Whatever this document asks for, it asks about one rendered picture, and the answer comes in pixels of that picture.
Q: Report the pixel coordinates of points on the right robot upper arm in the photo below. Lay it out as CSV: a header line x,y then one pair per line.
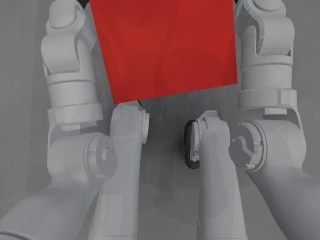
x,y
272,152

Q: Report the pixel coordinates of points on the carton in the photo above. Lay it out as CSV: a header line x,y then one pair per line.
x,y
154,48

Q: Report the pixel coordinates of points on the right robot forearm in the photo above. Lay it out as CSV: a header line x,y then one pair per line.
x,y
267,38

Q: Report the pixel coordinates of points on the robot right foot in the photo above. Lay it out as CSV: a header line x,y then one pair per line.
x,y
192,164

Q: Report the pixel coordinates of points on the right robot thigh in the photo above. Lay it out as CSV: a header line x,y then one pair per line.
x,y
220,212

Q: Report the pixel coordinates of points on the left robot upper arm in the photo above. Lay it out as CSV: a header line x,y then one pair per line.
x,y
78,166

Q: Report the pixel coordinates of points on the left robot forearm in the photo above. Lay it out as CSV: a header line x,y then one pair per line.
x,y
66,54

